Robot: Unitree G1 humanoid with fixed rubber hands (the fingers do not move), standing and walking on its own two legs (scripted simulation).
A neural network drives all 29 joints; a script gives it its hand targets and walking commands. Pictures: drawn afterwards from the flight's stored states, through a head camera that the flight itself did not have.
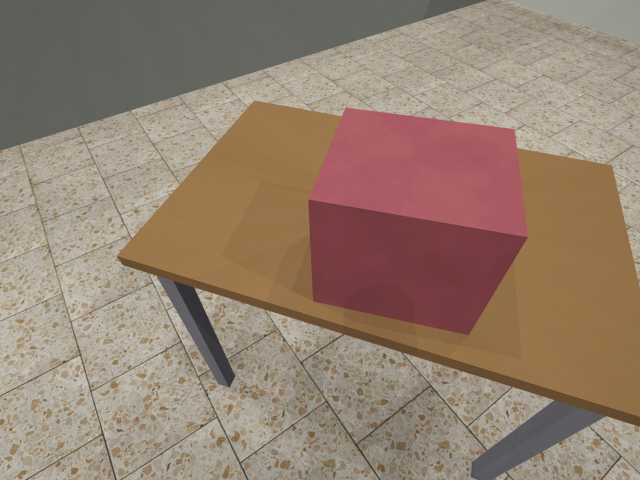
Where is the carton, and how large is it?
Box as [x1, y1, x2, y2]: [308, 108, 527, 334]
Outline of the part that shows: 345,108 308,199 313,300 468,334 527,237 514,129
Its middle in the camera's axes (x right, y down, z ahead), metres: +0.13 -0.03 +0.60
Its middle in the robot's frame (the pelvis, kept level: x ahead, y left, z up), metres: +0.47 -0.11 +0.04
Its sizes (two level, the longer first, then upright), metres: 0.250 0.214 0.231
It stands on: a table, 0.69 m high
